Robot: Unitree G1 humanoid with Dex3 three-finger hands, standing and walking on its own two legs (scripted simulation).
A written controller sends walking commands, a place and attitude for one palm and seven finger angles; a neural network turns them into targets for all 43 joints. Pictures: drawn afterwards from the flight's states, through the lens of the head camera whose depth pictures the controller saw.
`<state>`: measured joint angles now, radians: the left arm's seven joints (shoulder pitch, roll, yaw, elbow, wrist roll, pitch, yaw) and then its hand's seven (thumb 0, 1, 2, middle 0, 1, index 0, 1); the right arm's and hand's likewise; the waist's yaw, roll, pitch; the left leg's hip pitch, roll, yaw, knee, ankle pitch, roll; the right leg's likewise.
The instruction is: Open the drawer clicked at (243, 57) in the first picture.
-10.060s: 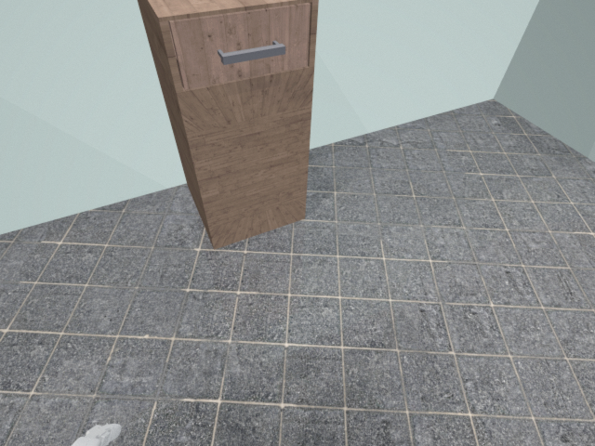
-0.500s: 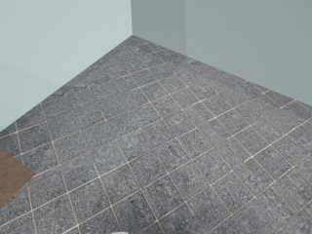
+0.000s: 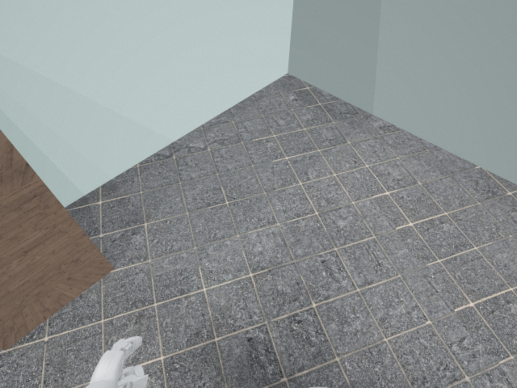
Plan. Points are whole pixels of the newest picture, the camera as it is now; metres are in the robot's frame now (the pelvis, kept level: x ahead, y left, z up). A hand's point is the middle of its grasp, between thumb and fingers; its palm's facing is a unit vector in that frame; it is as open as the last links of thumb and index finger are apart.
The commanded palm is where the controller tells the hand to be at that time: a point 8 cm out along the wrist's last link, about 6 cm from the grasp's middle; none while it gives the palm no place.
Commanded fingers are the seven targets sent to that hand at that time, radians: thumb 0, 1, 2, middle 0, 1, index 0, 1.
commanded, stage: turn to face it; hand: left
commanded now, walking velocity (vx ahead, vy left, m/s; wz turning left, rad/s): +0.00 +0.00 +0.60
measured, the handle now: out of the picture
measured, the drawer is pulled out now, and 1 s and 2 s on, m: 0.00 0.00 0.00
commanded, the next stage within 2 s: take the last steps up to it in 1.20 s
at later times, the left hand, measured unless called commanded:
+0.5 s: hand out of the picture -0.05 +0.20 -0.17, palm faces +0.35 -0.90 -0.26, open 7.4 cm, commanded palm none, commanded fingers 0.00 0.90 0.90 -0.20 -0.30 -0.20 -0.30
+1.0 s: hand out of the picture -0.04 +0.23 -0.14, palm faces +0.56 -0.78 -0.27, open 7.4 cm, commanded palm none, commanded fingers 0.00 0.90 0.90 -0.20 -0.30 -0.20 -0.30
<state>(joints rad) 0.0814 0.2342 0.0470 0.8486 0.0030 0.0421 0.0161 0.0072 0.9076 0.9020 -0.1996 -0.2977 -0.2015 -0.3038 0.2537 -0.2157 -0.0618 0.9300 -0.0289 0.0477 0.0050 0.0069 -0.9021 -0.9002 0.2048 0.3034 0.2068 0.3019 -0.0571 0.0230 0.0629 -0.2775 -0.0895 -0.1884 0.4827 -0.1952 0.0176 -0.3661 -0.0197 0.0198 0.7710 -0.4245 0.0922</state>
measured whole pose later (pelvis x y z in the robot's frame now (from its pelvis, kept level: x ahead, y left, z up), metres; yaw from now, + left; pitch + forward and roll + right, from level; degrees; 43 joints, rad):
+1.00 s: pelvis -0.03 -0.01 +0.00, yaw +35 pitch +0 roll +0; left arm 0.12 0.24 0.05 0.87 0.00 0.04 0.02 0.01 0.91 0.90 -0.20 -0.30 -0.20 -0.30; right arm 0.22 -0.21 -0.05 0.93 -0.03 0.04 0.00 0.01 -0.90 -0.90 0.20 0.30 0.21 0.30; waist -0.04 0.02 0.06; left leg -0.27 -0.06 -0.15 0.50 -0.22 0.01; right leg -0.35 -0.03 -0.01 0.74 -0.40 0.09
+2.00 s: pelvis +0.08 +0.05 -0.03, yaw +45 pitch -3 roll +1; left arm 0.12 0.18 0.05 1.00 0.02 -0.06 -0.03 0.01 0.91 0.90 -0.20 -0.30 -0.20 -0.30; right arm 0.48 -0.14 -0.03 1.18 -0.02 -0.03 -0.02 0.01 -0.91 -0.90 0.20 0.30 0.20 0.30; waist -0.04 0.02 0.08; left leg -0.02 0.07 0.04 0.75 -0.53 -0.01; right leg -0.43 -0.05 -0.13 0.67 -0.18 -0.05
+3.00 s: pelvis +0.26 +0.22 -0.01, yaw +47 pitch -2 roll +1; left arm 0.15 0.15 0.02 1.05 0.02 -0.02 0.02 0.00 0.92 0.90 -0.20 -0.30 -0.20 -0.30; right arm 0.31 -0.13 -0.04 1.13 -0.01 0.02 -0.03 0.00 -0.91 -0.90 0.20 0.30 0.20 0.30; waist -0.05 0.04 0.08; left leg -0.17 0.06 0.12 0.63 -0.46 -0.03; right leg -0.34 -0.06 -0.11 0.60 -0.23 -0.03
